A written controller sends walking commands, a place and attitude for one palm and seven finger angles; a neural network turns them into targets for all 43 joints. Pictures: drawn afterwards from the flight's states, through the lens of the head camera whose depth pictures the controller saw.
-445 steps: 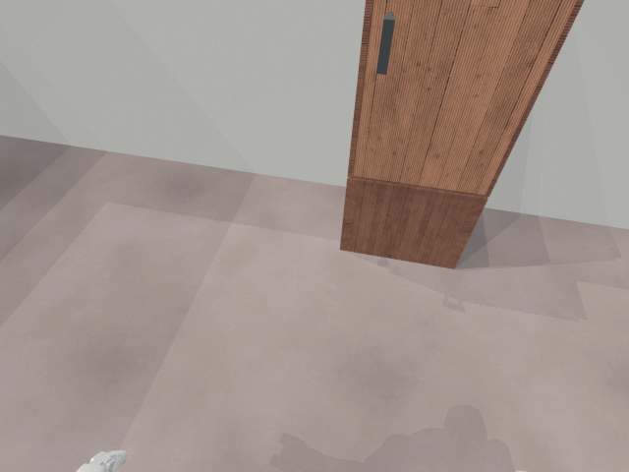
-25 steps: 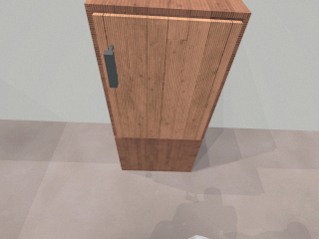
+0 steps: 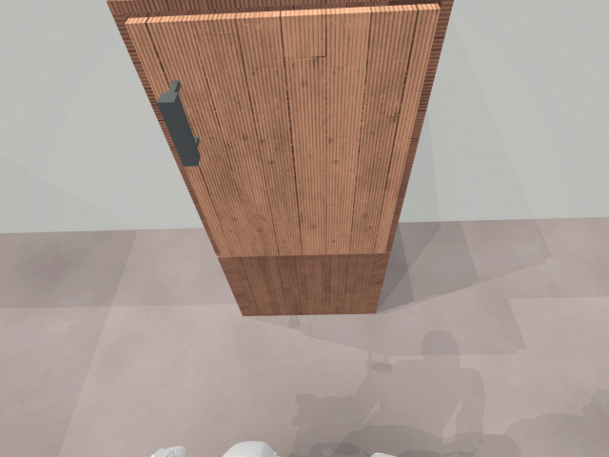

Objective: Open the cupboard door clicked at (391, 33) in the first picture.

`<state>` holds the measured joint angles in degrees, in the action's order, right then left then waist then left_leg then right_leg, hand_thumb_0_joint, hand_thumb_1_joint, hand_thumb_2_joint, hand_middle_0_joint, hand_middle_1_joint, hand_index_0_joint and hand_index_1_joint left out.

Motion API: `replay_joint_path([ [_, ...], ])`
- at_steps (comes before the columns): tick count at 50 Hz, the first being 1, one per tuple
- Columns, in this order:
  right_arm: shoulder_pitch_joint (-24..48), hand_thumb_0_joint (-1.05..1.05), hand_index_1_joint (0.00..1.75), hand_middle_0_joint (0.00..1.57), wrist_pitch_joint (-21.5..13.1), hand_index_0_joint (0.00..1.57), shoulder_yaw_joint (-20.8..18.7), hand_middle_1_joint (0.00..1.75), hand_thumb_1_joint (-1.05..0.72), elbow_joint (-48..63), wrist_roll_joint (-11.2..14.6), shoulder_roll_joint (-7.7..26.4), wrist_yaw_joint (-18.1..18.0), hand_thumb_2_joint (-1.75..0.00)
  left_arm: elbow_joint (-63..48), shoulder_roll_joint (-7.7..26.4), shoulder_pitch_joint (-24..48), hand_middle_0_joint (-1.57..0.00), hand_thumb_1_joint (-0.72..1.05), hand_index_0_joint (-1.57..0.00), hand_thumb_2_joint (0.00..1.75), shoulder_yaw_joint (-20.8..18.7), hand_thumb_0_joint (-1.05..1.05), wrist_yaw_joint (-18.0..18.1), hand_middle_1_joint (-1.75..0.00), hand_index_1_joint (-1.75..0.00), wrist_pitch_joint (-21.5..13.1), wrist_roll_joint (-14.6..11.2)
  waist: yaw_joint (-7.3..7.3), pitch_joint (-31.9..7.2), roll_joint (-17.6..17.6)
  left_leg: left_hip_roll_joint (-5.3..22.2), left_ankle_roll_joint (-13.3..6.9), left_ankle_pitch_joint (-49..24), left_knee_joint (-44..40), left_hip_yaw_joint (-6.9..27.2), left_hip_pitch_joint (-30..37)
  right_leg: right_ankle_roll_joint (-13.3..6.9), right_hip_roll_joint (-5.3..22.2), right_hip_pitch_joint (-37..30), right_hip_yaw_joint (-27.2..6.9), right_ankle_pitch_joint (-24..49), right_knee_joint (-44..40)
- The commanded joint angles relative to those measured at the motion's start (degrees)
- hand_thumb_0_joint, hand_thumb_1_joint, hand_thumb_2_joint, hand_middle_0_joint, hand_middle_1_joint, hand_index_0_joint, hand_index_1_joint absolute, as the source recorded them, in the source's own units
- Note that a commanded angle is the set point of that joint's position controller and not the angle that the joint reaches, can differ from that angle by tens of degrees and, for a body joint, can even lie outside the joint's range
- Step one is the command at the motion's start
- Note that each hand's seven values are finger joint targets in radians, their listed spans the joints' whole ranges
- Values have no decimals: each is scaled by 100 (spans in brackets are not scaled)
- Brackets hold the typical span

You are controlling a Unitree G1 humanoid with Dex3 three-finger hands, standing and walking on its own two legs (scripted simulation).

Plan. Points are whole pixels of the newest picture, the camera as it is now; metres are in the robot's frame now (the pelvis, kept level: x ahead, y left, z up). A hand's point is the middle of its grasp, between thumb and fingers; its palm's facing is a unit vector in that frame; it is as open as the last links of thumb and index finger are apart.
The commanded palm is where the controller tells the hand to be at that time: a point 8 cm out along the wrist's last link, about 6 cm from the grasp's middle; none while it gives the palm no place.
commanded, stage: come to a stop and stand still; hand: left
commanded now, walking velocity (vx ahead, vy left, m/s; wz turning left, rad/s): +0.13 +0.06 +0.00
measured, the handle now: (183, 123) +0.58 +0.23 +0.10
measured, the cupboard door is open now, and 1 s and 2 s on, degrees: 0 0 0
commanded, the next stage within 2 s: look again from close up in 0.40 s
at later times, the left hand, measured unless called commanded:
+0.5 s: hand out of the picture -0.04 +0.19 -0.17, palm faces +0.01 -0.98 -0.20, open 7.3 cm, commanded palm none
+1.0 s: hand out of the picture -0.02 +0.15 -0.18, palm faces +0.05 -0.99 -0.16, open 7.3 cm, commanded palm none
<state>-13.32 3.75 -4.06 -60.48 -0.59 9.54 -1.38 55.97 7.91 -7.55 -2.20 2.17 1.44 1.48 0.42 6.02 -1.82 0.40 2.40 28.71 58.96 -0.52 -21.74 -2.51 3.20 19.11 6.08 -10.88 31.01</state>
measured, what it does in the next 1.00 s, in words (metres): steps on the spot: left foot, then right foot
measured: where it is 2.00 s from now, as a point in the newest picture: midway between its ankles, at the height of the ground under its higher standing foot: outside the picture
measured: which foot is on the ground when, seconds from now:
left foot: up 0.00-0.14, down 0.16-0.52, up 0.54-0.74, down 0.76-1.00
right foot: down 0.00-0.16, up 0.18-0.48, down 0.50-1.00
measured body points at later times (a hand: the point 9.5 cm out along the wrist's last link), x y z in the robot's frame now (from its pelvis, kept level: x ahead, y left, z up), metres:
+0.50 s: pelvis -0.03 +0.01 +0.00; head -0.01 +0.00 +0.45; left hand -0.04 +0.24 -0.15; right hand -0.05 -0.20 -0.16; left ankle -0.06 +0.15 -0.73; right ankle -0.05 -0.08 -0.74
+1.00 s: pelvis -0.01 -0.01 +0.00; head -0.04 +0.00 +0.45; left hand -0.02 +0.20 -0.16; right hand +0.05 -0.24 -0.14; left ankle -0.01 +0.09 -0.73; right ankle -0.05 -0.08 -0.73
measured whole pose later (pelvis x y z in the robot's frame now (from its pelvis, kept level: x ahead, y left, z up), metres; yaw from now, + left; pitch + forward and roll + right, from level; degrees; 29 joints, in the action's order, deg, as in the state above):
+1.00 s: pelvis -0.01 -0.01 +0.00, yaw -1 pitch -3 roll +0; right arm -12.7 -0.8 -0.9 -60.4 -0.7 8.4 -2.7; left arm 61.0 7.6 -20.5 0.4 2.6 -0.8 0.8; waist -1.0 -1.4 0.6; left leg 0.6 -1.7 16.5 29.5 -4.5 -10.5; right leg -3.8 -3.0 6.2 5.4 -17.5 26.0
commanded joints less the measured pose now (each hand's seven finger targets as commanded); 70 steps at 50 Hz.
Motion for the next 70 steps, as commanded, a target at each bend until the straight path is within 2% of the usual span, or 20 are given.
replay_joint_path([
  [1, -356, 0, 30, 20, -125, 20, -6, 30, -90, 304, -9, 195, 76, -90, -232, 1198, -406, -20, 90, -20, 90, -340, 0, 73, -30, -30, -79, 73, -231, -858, 1250, 118, -31, 9, -1047, -38, 221, -797, 1436, -634, -1622, 472, -1410],
  [5, -996, 0, 30, 20, -260, 20, 88, 30, -90, 60, -5, 119, 72, -90, -101, 1130, -362, -20, 90, -20, 90, -295, 0, 12, -30, -30, -43, 8, 26, -961, 1237, -61, -136, -892, -3186, -358, 1616, -317, 935, -33, -1393, -1243, -1405],
  [6, -1194, 0, 30, 20, -305, 20, 98, 30, -90, -17, -15, 211, 54, -90, -98, 973, -348, -20, 90, -20, 90, -251, 0, -5, -30, -30, -22, -38, 112, -937, 766, 48, -183, -1046, -3698, -172, 2021, -76, 693, 351, -1219, -1678, -1147],
  [8, -834, 0, 30, 20, -357, 20, 20, 30, -90, 165, -123, 793, 1, -90, -170, 479, -315, -20, 90, -20, 90, -123, 0, -65, -30, -30, 17, -128, 74, -122, -1250, 1573, -771, 919, -5196, 1827, 712, 370, -125, 719, -332, -1369, 299],
  [10, -45, 0, 30, 20, -393, 20, 82, 30, -90, 359, -139, 775, -28, -90, -58, 546, -317, -20, 90, -20, 90, -157, 0, -118, -30, -30, 43, -8, -140, 374, -1200, 1807, -1072, 1264, -5685, 2034, -503, 318, -35, 228, -602, -1079, 1462],
  [13, -49, 0, 30, 20, -441, 20, 125, 30, -90, 326, -95, 740, -69, -90, 218, 512, -818, -20, 90, -20, 90, -149, 0, -206, -30, -30, 21, 29, -222, 457, -779, 1339, -963, 210, -5314, 1178, 206, 368, -189, 701, -558, -942, 2272],
  [19, -852, 0, 30, 20, -482, 20, 69, 30, -90, 24, -114, 716, -113, -90, 190, 383, -533, -20, 90, -20, 90, -29, 0, -218, -30, -30, -125, -36, 221, -40, -699, 1465, -1150, -1810, -4693, 1106, 1808, 433, -52, 751, -359, -1412, 926],
  [22, -797, 0, 30, 20, -466, 20, 75, 30, -90, -60, -73, 718, -126, -90, 422, 286, -1007, -20, 90, -20, 90, 0, 0, -186, -30, -30, -188, -85, 23, -429, -579, 1336, -995, -2947, -4026, 869, 1624, 399, -174, -391, -242, -741, -419],
  [24, -831, 0, 30, 20, -501, 20, 124, 30, -90, -100, 25, 424, -107, -90, 681, 519, -1528, -20, 90, -20, 90, -28, 0, -114, -30, -30, -288, -69, -112, -784, 231, 779, -480, -2405, -3206, 278, 845, 277, 362, -1788, -884, 679, -1296],
  [25, -57, 0, 30, 20, -439, 20, 229, 30, -90, 439, -26, 629, -34, -90, 392, 1401, -1722, -20, 90, -20, 90, 31, 0, -37, -30, -30, -331, -6, -203, 273, 1252, 274, -314, -1203, -2737, 172, 410, 65, 295, -841, -1103, 360, -1433],
  [26, -441, 0, 30, 20, -503, 20, 199, 30, -90, 633, -93, 469, -30, -90, 364, 919, -1660, -20, 90, -20, 90, 10, 0, 5, -30, -30, -294, -16, -67, -413, 1534, 168, -278, -866, -2538, -158, 206, -79, 778, -962, -1410, -158, -1283],
  [28, -426, 0, 30, 20, -478, 20, 190, 30, -90, 385, -109, 316, -51, -90, 348, 692, -1651, -20, 90, -20, 90, 40, 0, 65, -30, -30, -369, -12, -133, -758, 1881, 169, -332, -522, -1723, 9, -15, -266, 945, -1338, -1612, 1401, -1250],
  [33, -311, 0, 30, 20, -441, 20, 212, 30, -90, 439, 7, 52, -78, -90, 133, 740, -1714, -20, 90, -20, 90, -1, 0, 126, -30, -30, -355, -6, -132, -849, 383, 188, -327, -519, -1719, -183, -212, -585, 1024, -1953, -1358, 4209, -633],
  [39, -609, 0, 30, 20, -445, 20, 215, 30, -90, 175, -32, 289, -101, -90, 129, 434, -1500, -20, 90, -20, 90, 114, 0, 124, -30, -30, -284, -77, 25, -200, 123, 613, -553, -2398, -3096, 119, 1055, 34, 298, -493, -902, 1226, -889],
  [41, -478, 0, 30, 20, -462, 20, 255, 30, -90, 114, -22, 223, -101, -90, 221, 495, -1575, -20, 90, -20, 90, 112, 0, 113, -30, -30, -275, -67, -20, -61, -491, 597, -557, -2733, -3144, 153, 978, 90, 286, -598, -893, 1215, -893],
  [46, -399, 0, 30, 20, -476, 20, 276, 30, -90, 102, -9, 316, -122, -90, 359, 543, -1737, -20, 90, -20, 90, 132, 0, 115, -30, -30, -324, -66, -33, -289, 122, 601, -514, -2749, -3213, 117, 1060, 146, 362, -990, -922, 1926, -965],
  [57, -350, 0, 30, 20, -503, 20, 309, 30, -90, -59, -14, 480, -67, -90, 401, 525, -1641, -20, 90, -20, 90, 165, 0, 85, -30, -30, -326, -63, -54, -107, 208, 594, -542, -2071, -3809, 276, 1007, 34, 313, -884, -946, 501, -1250],
  [61, -581, 0, 30, 20, -394, 20, 300, 30, -90, -141, -67, 444, -12, -90, 465, 500, -1832, -20, 90, -20, 90, 106, 0, 42, -30, -30, -235, -13, -89, 155, 402, 437, -578, -293, -3722, 221, 517, -66, 305, -654, -1122, -1850, -1441],
  [67, -826, 0, 30, 20, -372, 20, 269, 30, -90, -69, -84, 221, 24, -90, 365, 729, -1982, -20, 90, -20, 90, -90, 0, 32, -30, -30, -203, -38, -43, 474, 808, 161, -519, -467, -2161, -314, -109, -635, 1115, -291, -2118, -3345, -2093],
  [70, -1405, 0, 30, 20, -444, 20, 283, 30, -90, -227, -73, 84, 22, -90, 266, 603, -1675, -20, 90, -20, 90, -78, 0, -6, -30, -30, -205, -37, 203, 534, 115, 236, -590, -343, -3021, -186, 620, -512, 624, 284, -1327, -2741, -1313],
])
